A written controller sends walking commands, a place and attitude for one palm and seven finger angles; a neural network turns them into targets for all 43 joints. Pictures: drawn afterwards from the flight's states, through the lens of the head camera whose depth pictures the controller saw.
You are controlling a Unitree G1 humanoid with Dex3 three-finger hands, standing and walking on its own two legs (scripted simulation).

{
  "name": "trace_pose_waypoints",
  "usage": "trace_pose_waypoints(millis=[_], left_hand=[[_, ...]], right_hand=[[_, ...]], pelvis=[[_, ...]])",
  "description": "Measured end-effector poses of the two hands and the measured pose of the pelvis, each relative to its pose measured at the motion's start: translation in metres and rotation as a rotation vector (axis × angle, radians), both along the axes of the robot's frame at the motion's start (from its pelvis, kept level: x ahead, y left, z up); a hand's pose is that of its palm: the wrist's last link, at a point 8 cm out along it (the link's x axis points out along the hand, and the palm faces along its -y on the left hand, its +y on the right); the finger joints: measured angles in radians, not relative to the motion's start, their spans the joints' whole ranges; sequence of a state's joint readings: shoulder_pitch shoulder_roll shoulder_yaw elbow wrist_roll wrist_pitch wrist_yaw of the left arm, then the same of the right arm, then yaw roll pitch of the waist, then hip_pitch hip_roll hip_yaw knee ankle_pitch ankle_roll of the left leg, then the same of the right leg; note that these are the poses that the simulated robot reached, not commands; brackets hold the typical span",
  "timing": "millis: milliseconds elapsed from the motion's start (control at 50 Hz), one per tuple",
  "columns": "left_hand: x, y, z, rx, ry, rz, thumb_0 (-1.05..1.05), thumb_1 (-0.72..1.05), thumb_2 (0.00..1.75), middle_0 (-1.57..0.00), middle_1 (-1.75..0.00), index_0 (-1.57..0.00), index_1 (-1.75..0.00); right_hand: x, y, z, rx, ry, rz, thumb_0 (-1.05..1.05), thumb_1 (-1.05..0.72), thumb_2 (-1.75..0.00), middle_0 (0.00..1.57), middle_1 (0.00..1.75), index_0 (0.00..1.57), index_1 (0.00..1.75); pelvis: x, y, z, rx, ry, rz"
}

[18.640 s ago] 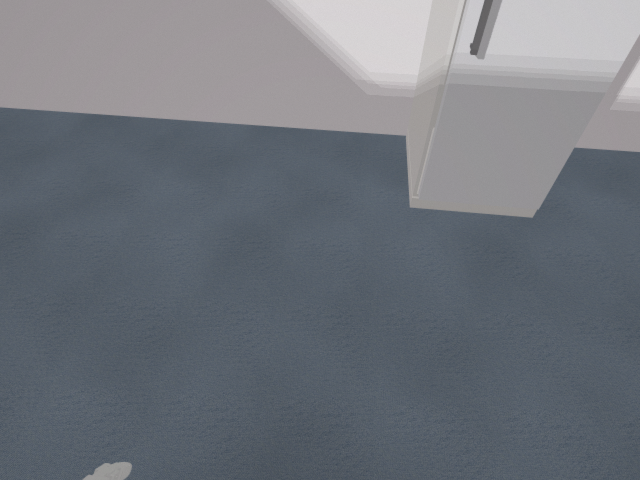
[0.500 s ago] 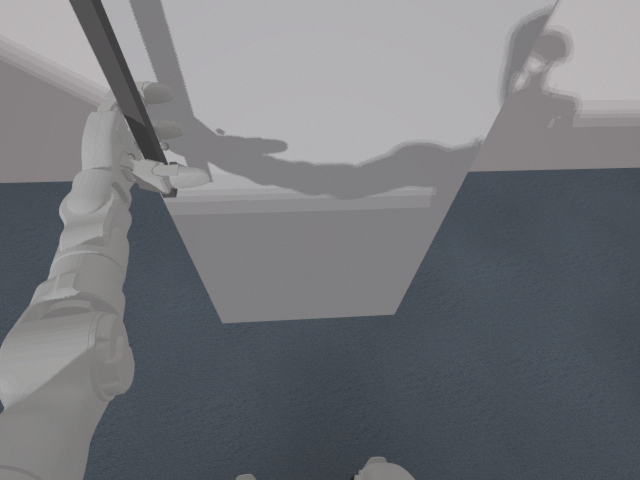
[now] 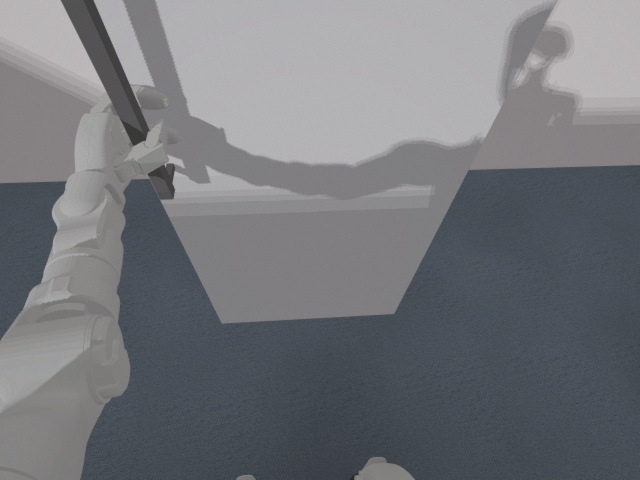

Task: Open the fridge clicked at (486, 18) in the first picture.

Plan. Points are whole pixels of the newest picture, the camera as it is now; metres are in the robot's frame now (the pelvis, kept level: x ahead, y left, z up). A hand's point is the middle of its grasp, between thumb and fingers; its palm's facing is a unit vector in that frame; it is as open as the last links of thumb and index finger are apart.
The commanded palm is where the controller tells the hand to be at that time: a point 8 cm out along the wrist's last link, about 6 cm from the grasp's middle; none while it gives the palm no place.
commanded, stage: grip the handle and tug to test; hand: left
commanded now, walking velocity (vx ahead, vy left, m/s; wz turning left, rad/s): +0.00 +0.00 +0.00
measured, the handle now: (123, 79) +0.53 +0.20 +0.19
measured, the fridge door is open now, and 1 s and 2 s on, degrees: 0 0 16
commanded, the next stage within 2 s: pull the door a little, standing still in 0.70 s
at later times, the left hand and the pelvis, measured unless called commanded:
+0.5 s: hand (161, 148) +0.49 +0.17 +0.12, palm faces +0.00 -1.00 +0.00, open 4.9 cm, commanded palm +0.45 +0.22 +0.13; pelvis +0.01 +0.00 +0.00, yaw -1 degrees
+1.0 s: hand (156, 152) +0.48 +0.17 +0.13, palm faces -0.01 -1.00 +0.01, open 5.2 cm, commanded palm +0.43 +0.22 +0.13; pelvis +0.04 +0.01 +0.01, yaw +0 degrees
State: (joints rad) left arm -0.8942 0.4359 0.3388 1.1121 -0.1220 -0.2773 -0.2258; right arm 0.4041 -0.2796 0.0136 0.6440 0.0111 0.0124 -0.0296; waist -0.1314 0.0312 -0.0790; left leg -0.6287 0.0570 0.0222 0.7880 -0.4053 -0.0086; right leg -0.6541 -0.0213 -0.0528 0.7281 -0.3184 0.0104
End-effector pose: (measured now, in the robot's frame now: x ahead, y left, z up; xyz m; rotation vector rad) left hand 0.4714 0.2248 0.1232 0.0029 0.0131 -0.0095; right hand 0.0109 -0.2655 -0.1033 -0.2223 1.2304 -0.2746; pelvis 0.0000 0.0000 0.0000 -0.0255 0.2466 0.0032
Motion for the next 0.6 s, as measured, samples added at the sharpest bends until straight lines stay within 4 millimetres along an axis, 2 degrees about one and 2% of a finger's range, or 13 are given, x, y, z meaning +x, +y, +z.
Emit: trace_pose_waypoints(millis=[80,400,600], left_hand=[[0.0,-0.003,0.0,-0.004,-0.002,0.0,0.01,0.81,0.86,-0.44,-1.39,-0.44,-1.39],[-0.001,-0.003,0.0,-0.005,-0.003,0.009,0.01,0.81,0.84,-0.44,-1.4,-0.45,-1.4],[-0.003,-0.003,0.0,-0.007,-0.007,0.012,0.01,0.82,0.82,-0.4,-1.4,-0.41,-1.4]], right_hand=[[0.001,0.001,-0.001,0.003,0.001,0.002,0.0,-0.9,-0.9,0.21,0.3,0.2,0.3],[0.008,0.005,-0.001,0.016,-0.023,-0.004,0.0,-0.9,-0.9,0.21,0.3,0.2,0.3],[0.019,0.005,0.003,0.022,-0.051,-0.03,0.0,-0.9,-0.9,0.21,0.3,0.2,0.3]], pelvis=[[0.001,0.001,0.0,0.0,0.001,0.0],[0.003,0.002,0.001,0.002,-0.004,-0.009],[0.014,0.003,0.005,0.002,-0.012,-0.027]])
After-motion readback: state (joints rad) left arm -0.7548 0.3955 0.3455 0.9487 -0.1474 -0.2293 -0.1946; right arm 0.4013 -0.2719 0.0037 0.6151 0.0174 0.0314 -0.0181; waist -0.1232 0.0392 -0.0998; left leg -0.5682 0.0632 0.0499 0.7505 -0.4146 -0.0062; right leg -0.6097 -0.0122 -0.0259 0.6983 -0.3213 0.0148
